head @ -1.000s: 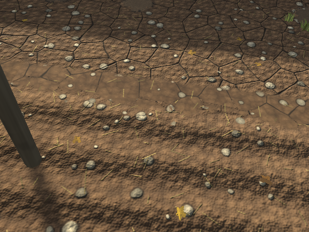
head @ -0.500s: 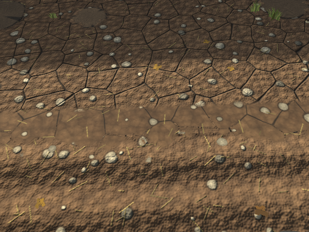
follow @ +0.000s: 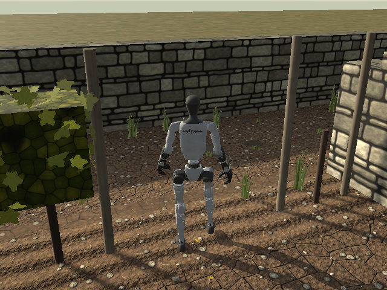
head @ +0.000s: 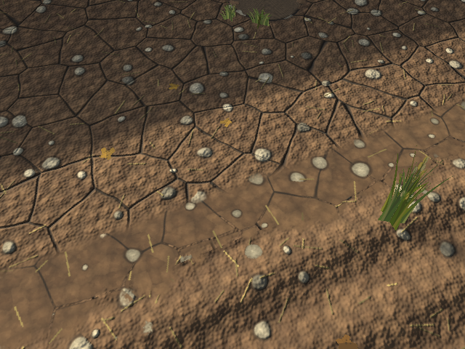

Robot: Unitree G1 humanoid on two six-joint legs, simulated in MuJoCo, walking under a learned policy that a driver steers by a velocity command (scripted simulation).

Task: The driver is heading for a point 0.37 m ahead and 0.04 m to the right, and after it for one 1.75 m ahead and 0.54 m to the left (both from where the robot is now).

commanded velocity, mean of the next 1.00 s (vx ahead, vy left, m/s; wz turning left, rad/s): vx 0.12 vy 0.00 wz -0.19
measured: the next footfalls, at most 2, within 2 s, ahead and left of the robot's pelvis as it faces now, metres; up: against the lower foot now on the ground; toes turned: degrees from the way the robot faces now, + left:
right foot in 0.16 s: +0.19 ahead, -0.13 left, +0.00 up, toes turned -9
left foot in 0.56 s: +0.21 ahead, +0.11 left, +0.00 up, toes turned -16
